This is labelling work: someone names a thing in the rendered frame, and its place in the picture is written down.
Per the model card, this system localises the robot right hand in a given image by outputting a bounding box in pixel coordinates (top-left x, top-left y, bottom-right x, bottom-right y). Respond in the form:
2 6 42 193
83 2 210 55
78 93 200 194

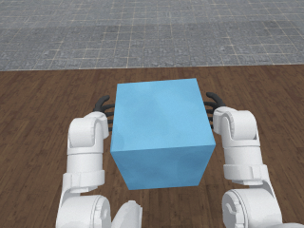
203 92 226 129

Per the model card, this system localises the robot left upper arm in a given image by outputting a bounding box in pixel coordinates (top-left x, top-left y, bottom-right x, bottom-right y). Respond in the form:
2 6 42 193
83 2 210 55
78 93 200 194
56 195 111 228

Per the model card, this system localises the left robot forearm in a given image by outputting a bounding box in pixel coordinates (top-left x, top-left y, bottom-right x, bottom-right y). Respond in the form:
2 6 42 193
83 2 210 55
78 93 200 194
55 111 109 228

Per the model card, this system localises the carton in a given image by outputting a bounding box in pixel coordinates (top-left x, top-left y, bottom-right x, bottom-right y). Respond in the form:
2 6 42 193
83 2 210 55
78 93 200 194
110 78 216 190

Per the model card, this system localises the right robot forearm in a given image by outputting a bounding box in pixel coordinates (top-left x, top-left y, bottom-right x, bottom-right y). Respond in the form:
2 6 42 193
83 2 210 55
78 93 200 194
213 106 282 220

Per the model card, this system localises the left robot thigh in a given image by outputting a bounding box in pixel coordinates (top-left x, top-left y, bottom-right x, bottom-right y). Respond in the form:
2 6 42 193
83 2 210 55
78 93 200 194
111 202 143 228

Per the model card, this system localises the robot right upper arm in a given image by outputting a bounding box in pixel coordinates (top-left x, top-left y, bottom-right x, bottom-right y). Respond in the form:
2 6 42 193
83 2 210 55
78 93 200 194
221 188 304 228

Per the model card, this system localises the robot left hand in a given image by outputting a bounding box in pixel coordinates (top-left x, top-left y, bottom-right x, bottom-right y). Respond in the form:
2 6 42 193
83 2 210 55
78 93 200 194
92 95 115 132

